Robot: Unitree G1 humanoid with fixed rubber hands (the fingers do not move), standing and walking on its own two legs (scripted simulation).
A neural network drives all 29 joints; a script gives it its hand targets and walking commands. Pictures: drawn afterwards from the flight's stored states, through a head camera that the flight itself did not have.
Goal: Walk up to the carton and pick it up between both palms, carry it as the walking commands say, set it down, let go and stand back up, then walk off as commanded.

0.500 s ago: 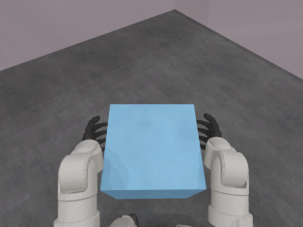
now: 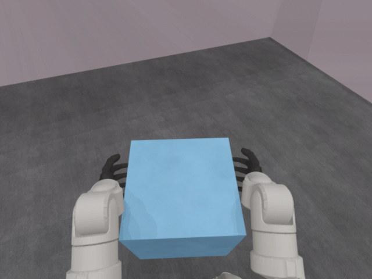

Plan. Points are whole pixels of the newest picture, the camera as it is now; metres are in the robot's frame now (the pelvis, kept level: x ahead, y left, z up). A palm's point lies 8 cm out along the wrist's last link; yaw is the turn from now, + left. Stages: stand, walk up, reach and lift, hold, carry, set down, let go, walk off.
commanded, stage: carry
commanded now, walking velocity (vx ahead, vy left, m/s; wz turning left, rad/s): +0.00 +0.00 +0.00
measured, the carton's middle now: (181, 201) +0.29 +0.00 -0.01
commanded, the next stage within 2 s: none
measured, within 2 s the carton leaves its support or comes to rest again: neither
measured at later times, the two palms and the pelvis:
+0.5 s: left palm (101, 233) +0.18 +0.14 +0.10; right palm (278, 243) +0.16 -0.15 +0.10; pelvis -0.10 +0.01 +0.01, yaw +0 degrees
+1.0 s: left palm (100, 228) +0.19 +0.14 +0.10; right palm (272, 232) +0.18 -0.14 +0.10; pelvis -0.10 +0.01 +0.01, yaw -1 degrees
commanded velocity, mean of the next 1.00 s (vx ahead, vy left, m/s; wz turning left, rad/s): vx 0.00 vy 0.00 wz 0.00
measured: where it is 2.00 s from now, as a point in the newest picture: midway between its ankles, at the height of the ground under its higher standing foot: outside the picture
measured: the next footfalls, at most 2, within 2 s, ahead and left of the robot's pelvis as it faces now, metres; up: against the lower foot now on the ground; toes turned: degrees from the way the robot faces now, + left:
right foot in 0.24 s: -0.04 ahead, -0.12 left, +0.00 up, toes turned -11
